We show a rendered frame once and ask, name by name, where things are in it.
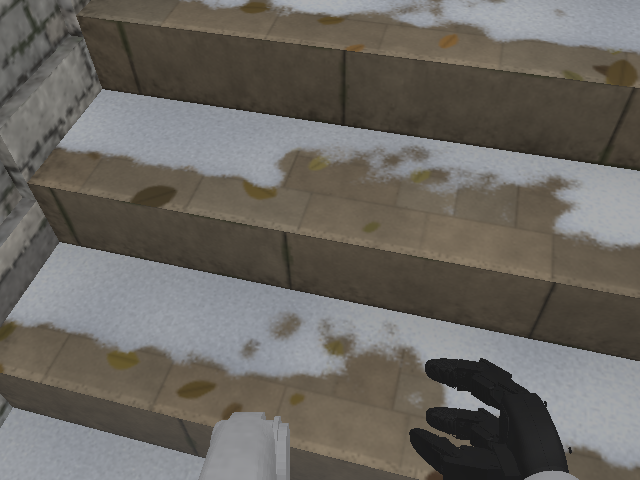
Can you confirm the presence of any left robot shin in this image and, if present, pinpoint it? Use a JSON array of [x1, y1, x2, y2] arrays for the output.
[[210, 420, 225, 443]]

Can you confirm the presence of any robot left thigh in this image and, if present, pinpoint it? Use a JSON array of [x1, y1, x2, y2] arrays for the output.
[[198, 412, 290, 480]]

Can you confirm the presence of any right robot hand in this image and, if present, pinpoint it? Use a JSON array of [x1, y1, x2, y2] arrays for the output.
[[409, 358, 572, 480]]

